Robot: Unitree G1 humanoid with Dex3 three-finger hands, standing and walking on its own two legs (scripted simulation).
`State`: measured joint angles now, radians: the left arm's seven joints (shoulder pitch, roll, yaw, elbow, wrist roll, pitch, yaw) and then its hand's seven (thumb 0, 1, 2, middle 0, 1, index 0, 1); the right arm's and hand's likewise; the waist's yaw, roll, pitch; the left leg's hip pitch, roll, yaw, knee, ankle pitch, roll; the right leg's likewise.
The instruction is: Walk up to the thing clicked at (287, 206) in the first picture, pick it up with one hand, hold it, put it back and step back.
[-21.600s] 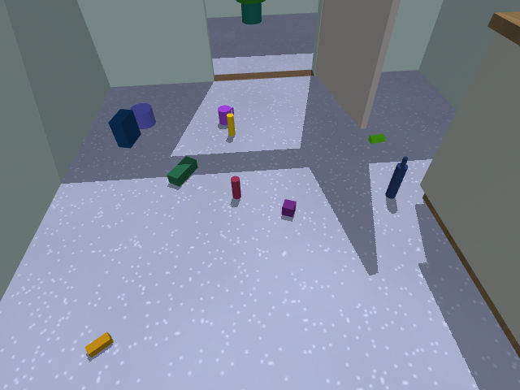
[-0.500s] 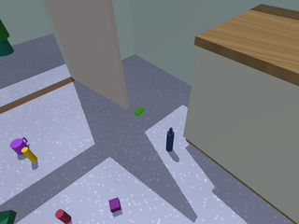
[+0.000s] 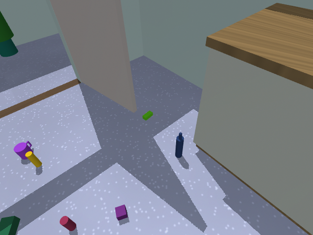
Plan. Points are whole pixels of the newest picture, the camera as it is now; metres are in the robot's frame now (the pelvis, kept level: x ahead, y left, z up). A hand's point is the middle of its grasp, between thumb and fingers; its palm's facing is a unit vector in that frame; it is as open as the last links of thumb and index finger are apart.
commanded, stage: stand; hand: left
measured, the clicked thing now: (121, 212) +0.43 +0.28 -0.75
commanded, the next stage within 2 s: none
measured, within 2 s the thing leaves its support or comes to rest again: neither
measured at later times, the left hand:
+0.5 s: hand out of the picture +0.07 +0.25 -0.16, palm faces -0.02 -0.94 -0.34, open 7.4 cm
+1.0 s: hand out of the picture +0.08 +0.25 -0.16, palm faces -0.02 -0.94 -0.34, open 7.4 cm
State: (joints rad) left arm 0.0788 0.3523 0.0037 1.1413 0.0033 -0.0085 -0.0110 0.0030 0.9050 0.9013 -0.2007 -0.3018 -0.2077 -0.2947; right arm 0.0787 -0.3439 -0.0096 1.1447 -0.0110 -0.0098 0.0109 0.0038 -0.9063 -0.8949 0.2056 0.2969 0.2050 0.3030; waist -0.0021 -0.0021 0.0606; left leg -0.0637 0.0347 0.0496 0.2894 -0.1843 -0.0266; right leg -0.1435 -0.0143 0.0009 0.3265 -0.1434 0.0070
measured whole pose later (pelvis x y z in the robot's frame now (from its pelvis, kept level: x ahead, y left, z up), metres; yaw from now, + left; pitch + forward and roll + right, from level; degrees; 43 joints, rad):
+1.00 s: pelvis +0.00 -0.01 +0.00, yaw +0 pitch -2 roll +0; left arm 0.10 0.36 0.00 1.13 0.01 -0.01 -0.01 0.00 0.90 0.90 -0.20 -0.30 -0.21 -0.29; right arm 0.12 -0.35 -0.01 1.14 -0.01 -0.01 0.01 0.00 -0.91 -0.89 0.21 0.30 0.20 0.30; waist 0.00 0.00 0.05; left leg -0.07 0.05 0.04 0.30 -0.19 -0.04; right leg -0.15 0.00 -0.01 0.33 -0.15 0.00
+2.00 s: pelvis +0.00 -0.01 +0.00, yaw +0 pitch -2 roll +0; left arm 0.11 0.36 0.00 1.13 0.01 -0.01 -0.01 0.00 0.90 0.90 -0.20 -0.30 -0.21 -0.29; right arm 0.12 -0.35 -0.01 1.13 -0.01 -0.01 0.01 0.00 -0.91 -0.89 0.21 0.30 0.20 0.30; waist 0.00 0.00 0.05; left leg -0.06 0.04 0.04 0.29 -0.19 -0.03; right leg -0.13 -0.01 -0.01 0.33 -0.15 0.00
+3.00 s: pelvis +0.03 +0.01 +0.00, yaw -1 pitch -3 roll +0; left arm 0.09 0.34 0.02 1.11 0.01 -0.02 0.00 0.00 0.91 0.90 -0.20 -0.30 -0.21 -0.29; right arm 0.11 -0.34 -0.04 1.08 -0.01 0.01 0.01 0.00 -0.91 -0.89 0.21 0.30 0.21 0.30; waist 0.00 0.00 0.06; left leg -0.02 0.03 0.07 0.32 -0.25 -0.02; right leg -0.11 -0.01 0.02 0.36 -0.21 0.02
